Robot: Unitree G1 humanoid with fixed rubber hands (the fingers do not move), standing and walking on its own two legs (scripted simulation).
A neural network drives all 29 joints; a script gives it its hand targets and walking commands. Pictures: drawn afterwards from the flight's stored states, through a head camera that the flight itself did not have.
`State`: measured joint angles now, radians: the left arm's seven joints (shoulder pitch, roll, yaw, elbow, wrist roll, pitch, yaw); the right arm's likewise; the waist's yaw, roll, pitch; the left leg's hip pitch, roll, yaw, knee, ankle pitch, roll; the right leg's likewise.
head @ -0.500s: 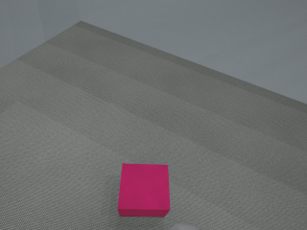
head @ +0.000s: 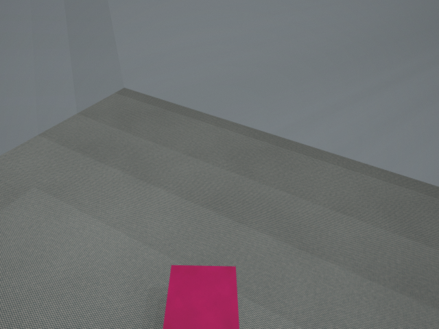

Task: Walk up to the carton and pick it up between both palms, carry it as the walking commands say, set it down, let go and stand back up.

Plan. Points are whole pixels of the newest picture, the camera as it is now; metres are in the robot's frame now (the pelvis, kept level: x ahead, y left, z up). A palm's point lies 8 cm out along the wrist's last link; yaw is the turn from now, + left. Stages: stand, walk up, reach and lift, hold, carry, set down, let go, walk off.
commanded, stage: walk up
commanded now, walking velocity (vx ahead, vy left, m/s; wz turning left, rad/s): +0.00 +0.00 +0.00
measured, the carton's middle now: (202, 306) +0.43 +0.03 -0.67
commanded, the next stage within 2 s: stand in 0.04 s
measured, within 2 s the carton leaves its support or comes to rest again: neither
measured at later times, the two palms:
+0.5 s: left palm out of the picture -0.04 +0.23 -0.14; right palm out of the picture -0.01 -0.20 -0.15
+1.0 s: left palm out of the picture -0.03 +0.22 -0.14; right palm out of the picture -0.01 -0.23 -0.14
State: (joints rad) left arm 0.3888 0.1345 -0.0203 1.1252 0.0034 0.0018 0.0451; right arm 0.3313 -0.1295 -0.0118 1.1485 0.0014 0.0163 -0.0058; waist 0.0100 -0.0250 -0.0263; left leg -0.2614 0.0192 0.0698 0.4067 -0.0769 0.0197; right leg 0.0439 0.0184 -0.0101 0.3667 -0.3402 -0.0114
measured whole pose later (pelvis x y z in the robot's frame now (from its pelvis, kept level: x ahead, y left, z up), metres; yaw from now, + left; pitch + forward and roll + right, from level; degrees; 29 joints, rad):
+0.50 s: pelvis +0.00 +0.01 +0.00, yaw +0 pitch -2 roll +0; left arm 0.39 0.15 0.00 1.12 0.02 -0.01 0.05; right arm 0.31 -0.12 -0.03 1.13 -0.02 0.00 -0.03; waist -0.01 0.01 0.00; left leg -0.28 -0.01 0.07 0.38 -0.06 0.04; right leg 0.00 -0.01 0.00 0.39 -0.35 0.00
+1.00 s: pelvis +0.01 +0.00 +0.00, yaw -1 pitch -2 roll +0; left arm 0.37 0.16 0.00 1.12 0.01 -0.04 0.04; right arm 0.28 -0.15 -0.03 1.14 -0.02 -0.01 -0.02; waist 0.00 -0.02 0.06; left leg -0.28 0.01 0.08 0.39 -0.08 0.02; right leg 0.00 0.01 0.00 0.38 -0.35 -0.01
